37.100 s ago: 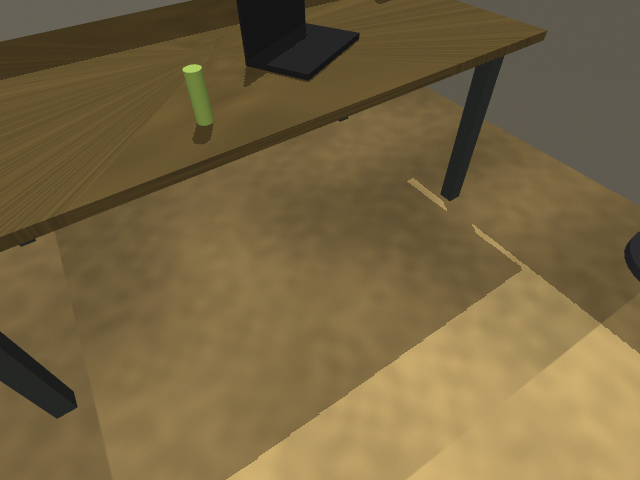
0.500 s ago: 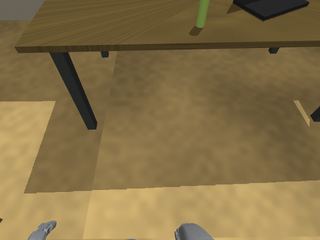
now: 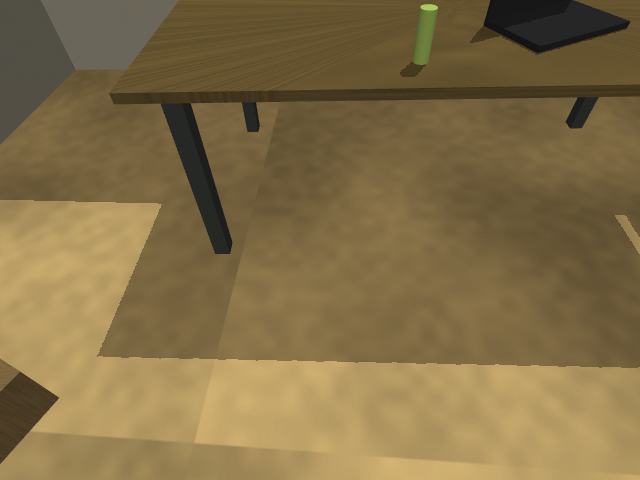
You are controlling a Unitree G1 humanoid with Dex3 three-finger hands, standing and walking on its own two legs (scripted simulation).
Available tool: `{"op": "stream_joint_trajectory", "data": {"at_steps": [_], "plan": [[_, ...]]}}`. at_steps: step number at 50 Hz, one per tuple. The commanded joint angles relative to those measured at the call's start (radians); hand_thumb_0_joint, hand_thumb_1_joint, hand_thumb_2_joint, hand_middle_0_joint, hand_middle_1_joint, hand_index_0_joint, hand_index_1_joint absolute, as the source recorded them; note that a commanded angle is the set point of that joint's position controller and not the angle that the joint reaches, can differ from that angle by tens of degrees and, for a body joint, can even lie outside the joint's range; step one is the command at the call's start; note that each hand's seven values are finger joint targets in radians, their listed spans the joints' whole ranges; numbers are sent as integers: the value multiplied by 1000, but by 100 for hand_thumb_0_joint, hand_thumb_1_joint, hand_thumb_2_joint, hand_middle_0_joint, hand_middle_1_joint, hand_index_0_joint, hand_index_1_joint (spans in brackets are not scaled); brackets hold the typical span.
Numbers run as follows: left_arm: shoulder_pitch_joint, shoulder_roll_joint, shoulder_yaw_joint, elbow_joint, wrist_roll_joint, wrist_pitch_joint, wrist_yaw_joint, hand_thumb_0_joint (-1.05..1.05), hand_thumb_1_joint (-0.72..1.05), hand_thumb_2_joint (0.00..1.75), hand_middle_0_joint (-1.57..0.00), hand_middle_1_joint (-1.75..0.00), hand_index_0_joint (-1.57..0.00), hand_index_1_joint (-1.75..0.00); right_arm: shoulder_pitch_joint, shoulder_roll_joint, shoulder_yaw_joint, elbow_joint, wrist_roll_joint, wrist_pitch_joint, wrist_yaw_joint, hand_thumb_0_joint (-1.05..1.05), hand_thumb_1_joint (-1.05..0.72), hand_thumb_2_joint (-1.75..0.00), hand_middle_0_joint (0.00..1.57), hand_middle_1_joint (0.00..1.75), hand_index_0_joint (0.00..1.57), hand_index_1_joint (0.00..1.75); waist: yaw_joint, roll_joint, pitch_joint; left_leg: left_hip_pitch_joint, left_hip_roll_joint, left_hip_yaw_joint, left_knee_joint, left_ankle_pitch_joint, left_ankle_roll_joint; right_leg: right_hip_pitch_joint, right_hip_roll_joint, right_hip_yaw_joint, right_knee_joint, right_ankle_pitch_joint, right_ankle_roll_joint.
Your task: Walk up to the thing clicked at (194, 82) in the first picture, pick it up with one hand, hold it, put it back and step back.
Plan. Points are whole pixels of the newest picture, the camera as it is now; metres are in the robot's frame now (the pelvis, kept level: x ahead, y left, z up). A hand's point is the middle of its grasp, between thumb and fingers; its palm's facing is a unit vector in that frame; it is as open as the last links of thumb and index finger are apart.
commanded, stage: step back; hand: right
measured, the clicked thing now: (424, 35) +1.13 -0.24 +0.05
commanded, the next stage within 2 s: stand in 0.82 s
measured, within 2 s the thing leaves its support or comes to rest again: neither
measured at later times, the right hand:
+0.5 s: hand out of the picture +0.10 -0.27 -0.15, palm faces -0.05 +0.92 -0.38, open 7.3 cm
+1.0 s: hand (516, 472) +0.18 -0.23 -0.13, palm faces +0.01 +0.95 -0.32, open 7.3 cm
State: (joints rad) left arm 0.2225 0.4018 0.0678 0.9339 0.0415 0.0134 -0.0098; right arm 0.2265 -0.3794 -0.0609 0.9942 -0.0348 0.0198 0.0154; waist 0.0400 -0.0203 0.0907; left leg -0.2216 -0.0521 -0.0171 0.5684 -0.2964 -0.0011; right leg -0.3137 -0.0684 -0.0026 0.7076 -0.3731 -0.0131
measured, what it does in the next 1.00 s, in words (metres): steps on the spot: left foot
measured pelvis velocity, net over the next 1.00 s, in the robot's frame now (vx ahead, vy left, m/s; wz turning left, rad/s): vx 0.06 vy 0.01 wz -0.02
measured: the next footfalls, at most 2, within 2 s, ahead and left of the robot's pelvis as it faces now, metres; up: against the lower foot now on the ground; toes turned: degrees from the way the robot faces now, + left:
left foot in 0.48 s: +0.12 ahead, +0.14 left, +0.00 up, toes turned +2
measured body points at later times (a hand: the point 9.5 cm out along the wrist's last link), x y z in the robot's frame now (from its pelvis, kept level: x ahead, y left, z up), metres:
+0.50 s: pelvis +0.03 +0.00 +0.00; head +0.05 +0.00 +0.45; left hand +0.09 +0.32 -0.12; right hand +0.10 -0.32 -0.12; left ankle +0.08 +0.14 -0.73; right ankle +0.03 -0.12 -0.72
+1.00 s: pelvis +0.06 +0.01 +0.02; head +0.07 +0.01 +0.47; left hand +0.16 +0.31 -0.10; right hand +0.18 -0.28 -0.10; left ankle +0.08 +0.14 -0.72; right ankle +0.03 -0.12 -0.72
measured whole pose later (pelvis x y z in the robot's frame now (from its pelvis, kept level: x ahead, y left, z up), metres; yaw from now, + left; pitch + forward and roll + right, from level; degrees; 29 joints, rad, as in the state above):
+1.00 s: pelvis +0.06 +0.01 +0.02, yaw -1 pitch -3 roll +0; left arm 0.07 0.35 0.01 1.10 0.01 -0.02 0.00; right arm 0.02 -0.34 -0.01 1.10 0.00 -0.02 0.01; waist 0.00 0.01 0.06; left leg -0.17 0.02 0.04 0.40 -0.18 -0.01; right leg -0.09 -0.02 0.01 0.39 -0.25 0.02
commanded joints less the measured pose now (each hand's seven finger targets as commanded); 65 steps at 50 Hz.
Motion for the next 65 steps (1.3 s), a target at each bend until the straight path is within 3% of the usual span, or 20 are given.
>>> {"op": "stream_joint_trajectory", "data": {"at_steps": [1,3,6,9,10,11,12,16,20,23,24,25,26,27,29,31,37,49,53,65], "plan": [[-115,213,42,-80,-16,-29,6,0,90,90,-20,-30,-20,-30,-48,-293,-69,-97,-8,-63,-15,0,-90,-90,20,30,20,30,-52,69,11,-39,363,-489,-369,-480,225,-171,19,80,177,-152,-11],[-75,185,36,-62,-22,-40,-4,0,90,90,-20,-30,-20,-30,-72,-253,-52,-99,-11,-69,-18,0,-90,-90,20,30,20,30,-34,116,6,19,284,-342,-323,-299,177,-175,12,54,103,-88,-14],[-36,176,44,-26,-18,-50,-9,0,90,90,-20,-30,-20,-30,-75,-254,-56,-96,-11,-55,-7,0,-90,-90,20,30,20,30,-41,187,-20,-73,252,-253,-285,-268,167,8,54,-13,-44,-79,0],[51,173,55,19,-5,-62,6,0,90,90,-20,-30,-20,-30,-92,-194,-37,-108,3,-30,-5,0,-90,-90,20,30,20,30,22,96,-36,-249,176,-143,-99,-286,93,294,92,-20,-276,43,-14],[83,229,69,21,6,-68,15,0,90,90,-20,-30,-20,-30,-103,-145,-23,-133,9,-30,-6,0,-90,-90,20,30,20,30,43,-61,-36,-394,80,-80,93,-305,46,329,-43,252,-378,-170,-71],[88,314,86,16,8,-71,17,0,90,90,-20,-30,-20,-30,-113,-137,-21,-133,6,-29,-14,0,-90,-90,20,30,20,30,61,-182,-19,-414,-7,-49,303,-295,21,228,-269,570,-543,-473,-166],[12,332,91,-19,8,-75,17,0,90,90,-20,-30,-20,-30,-98,-204,-41,-118,1,-32,-21,0,-90,-90,20,30,20,30,35,-99,46,-387,53,-131,382,-267,14,116,-351,633,-541,-470,-241],[-55,240,66,-33,-7,-88,19,0,90,90,-20,-30,-20,-30,3,-183,-37,-59,7,-45,-11,0,-90,-90,20,30,20,30,-15,-79,7,-275,91,-107,317,-131,6,100,-205,311,-451,-106,-170],[-82,234,47,-44,-11,-76,14,0,90,90,-20,-30,-20,-30,-19,-160,-34,-51,1,-42,-6,0,-90,-90,20,30,20,30,-17,-134,-30,-105,82,12,112,-105,-7,28,-162,177,-372,122,-145],[-99,200,22,-47,-25,-57,14,0,90,90,-20,-30,-20,-30,-1,-156,-38,-20,-1,-52,-18,0,-90,-90,20,30,20,30,-51,-74,-89,98,57,47,-115,101,6,-21,-109,98,-195,312,-98],[-87,164,6,-48,-31,-54,13,0,90,90,-20,-30,-20,-30,4,-181,-43,-22,-7,-58,-26,0,-90,-90,20,30,20,30,-57,-2,-122,141,126,-51,-150,167,26,-40,-77,76,-130,333,-63],[-68,123,-6,-47,-46,-47,13,0,90,90,-20,-30,-20,-30,-43,-228,-42,-41,-9,-65,-31,0,-90,-90,20,30,20,30,-30,131,-144,86,289,-276,-229,152,84,-37,15,31,-50,198,-11],[-56,159,7,-15,-51,-34,20,0,90,90,-20,-30,-20,-30,-108,-278,-42,-52,2,-63,-28,0,-90,-90,20,30,20,30,-14,137,-133,-40,359,-318,-231,65,178,49,52,1,-44,-71,-3],[-48,170,6,5,-40,-33,20,0,90,90,-20,-30,-20,-30,-140,-270,-42,-51,3,-60,-25,0,-90,-90,20,30,20,30,-7,120,-119,-82,348,-290,-219,48,187,111,38,13,-73,-91,-9],[-42,164,3,32,-33,-45,22,0,90,90,-20,-30,-20,-30,-178,-222,-19,-41,8,-54,-24,0,-90,-90,20,30,20,30,11,120,-111,-82,267,-173,-158,177,100,169,13,45,-219,119,-19],[-60,197,10,42,-37,-54,21,0,90,90,-20,-30,-20,-30,-174,-189,-7,-27,16,-56,-25,0,-90,-90,20,30,20,30,-10,102,-135,-47,197,-89,-118,233,49,184,-23,95,-235,296,-29],[-121,180,0,64,-40,-53,28,0,90,90,-20,-30,-20,-30,-188,-190,-9,20,21,-54,-28,0,-90,-90,20,30,20,30,-28,61,-198,103,206,-47,-111,485,54,187,-32,78,-250,445,-16],[-168,159,-21,122,-36,-53,21,0,90,90,-20,-30,-20,-30,-237,-170,5,50,29,-60,-18,0,-90,-90,20,30,20,30,-36,10,-162,179,199,-47,-219,428,24,215,-54,81,-384,424,8],[-188,158,-21,128,-33,-50,17,0,90,90,-20,-30,-20,-30,-248,-174,7,60,29,-59,-16,0,-90,-90,20,30,20,30,-36,28,-110,135,193,-54,-273,266,14,196,-50,88,-426,289,7],[-173,166,-20,146,-30,-49,12,0,90,90,-20,-30,-20,-30,-204,-175,11,86,24,-54,-11,0,-90,-90,20,30,20,30,-45,19,-94,95,189,-64,-311,111,13,186,-55,96,-459,195,0]]}}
